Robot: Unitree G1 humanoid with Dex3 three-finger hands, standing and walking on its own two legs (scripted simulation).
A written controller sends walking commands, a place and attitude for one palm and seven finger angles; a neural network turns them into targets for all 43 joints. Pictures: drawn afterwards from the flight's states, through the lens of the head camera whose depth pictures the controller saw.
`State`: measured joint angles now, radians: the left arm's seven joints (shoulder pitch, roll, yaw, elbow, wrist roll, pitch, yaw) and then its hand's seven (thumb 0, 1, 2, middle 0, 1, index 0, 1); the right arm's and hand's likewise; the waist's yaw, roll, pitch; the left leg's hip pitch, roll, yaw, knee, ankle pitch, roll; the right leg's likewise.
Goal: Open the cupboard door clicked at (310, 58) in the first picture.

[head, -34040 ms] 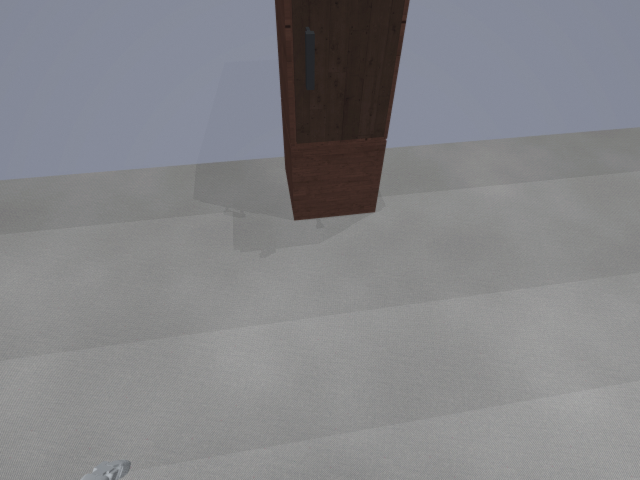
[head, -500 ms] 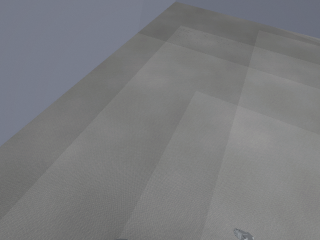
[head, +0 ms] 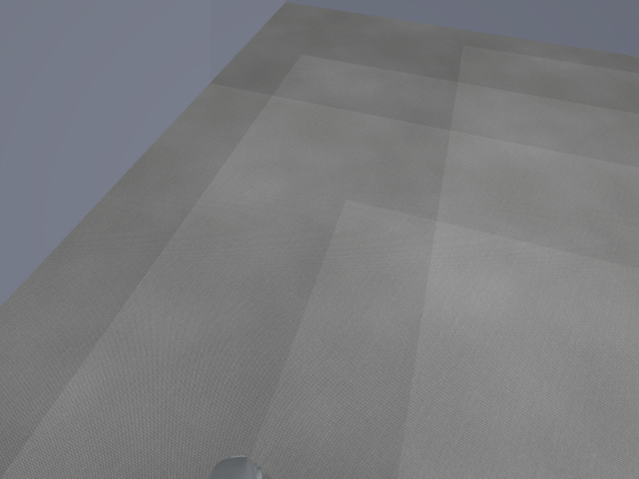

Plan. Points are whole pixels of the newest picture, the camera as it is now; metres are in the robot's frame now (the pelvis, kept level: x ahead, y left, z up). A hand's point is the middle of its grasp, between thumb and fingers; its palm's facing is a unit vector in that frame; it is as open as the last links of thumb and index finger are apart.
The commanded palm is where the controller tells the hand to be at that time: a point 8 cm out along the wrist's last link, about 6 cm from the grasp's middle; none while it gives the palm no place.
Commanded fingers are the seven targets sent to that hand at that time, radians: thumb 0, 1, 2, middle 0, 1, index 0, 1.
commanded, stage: walk to a spot facing it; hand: left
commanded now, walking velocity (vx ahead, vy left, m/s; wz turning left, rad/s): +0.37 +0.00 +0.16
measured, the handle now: out of the picture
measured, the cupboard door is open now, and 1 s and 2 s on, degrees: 50 50 50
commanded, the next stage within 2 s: turn to face it in 0.18 s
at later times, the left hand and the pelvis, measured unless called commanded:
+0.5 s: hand (187, 409) +0.24 +0.21 -0.17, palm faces +0.18 -0.97 -0.18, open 7.4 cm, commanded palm none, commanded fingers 0.00 0.90 0.90 -0.20 -0.30 -0.20 -0.30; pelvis +0.19 +0.02 -0.01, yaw +8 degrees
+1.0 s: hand (176, 393) +0.27 +0.24 -0.19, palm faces +0.46 -0.86 -0.24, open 7.4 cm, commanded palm none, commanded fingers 0.00 0.90 0.90 -0.20 -0.30 -0.20 -0.30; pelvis +0.29 +0.01 -0.01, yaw +26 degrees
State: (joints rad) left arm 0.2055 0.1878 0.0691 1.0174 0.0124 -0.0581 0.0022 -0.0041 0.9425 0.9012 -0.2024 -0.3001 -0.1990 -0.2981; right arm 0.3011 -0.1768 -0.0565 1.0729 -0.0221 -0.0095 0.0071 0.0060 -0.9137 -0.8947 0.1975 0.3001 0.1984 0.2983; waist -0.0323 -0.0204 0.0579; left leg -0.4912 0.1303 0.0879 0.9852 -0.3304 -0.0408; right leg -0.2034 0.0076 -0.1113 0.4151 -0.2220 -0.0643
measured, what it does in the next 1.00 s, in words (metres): walks ahead, turning left: left foot, then right foot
